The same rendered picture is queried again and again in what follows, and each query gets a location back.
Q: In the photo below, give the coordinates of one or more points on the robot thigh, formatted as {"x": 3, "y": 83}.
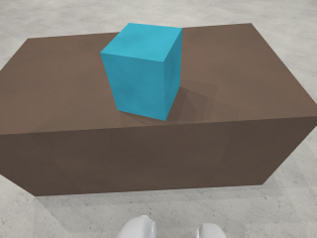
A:
{"x": 139, "y": 227}
{"x": 209, "y": 230}

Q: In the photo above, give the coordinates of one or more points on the pedestal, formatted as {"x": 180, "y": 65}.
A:
{"x": 237, "y": 115}

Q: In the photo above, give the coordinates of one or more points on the robot right thigh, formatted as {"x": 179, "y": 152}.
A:
{"x": 209, "y": 230}

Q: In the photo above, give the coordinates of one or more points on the robot left thigh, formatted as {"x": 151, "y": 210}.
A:
{"x": 139, "y": 227}

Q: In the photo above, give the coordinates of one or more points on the carton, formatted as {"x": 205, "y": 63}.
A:
{"x": 143, "y": 65}

